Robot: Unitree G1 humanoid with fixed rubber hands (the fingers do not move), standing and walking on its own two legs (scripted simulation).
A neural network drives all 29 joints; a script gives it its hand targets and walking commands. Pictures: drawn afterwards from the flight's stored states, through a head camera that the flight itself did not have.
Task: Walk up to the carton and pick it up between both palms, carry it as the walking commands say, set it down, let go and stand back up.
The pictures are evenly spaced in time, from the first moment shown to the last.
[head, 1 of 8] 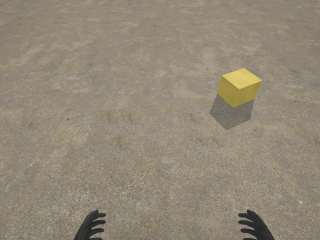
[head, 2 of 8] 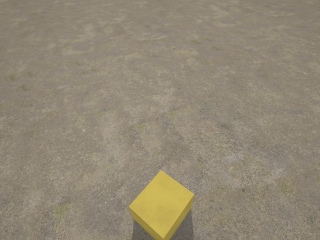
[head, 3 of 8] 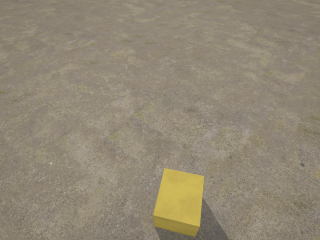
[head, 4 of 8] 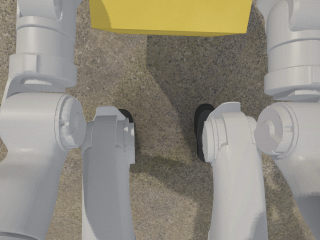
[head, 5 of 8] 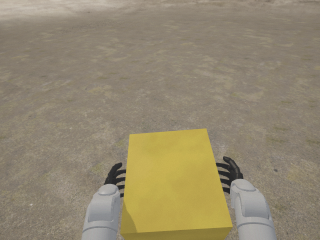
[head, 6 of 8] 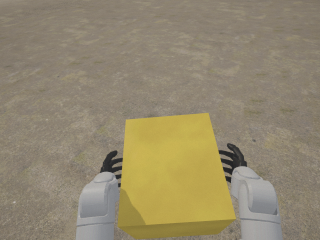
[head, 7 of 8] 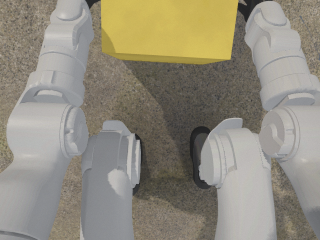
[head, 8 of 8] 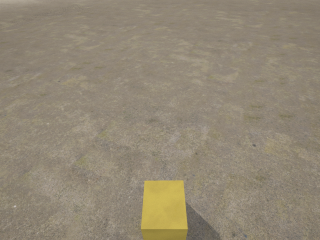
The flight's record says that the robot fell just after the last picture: no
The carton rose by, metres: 0.69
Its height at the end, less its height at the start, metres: +0.00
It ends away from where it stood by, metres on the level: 0.05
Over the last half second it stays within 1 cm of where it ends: yes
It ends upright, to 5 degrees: yes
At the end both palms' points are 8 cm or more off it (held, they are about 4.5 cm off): yes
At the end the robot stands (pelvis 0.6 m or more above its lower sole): yes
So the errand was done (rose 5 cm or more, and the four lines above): yes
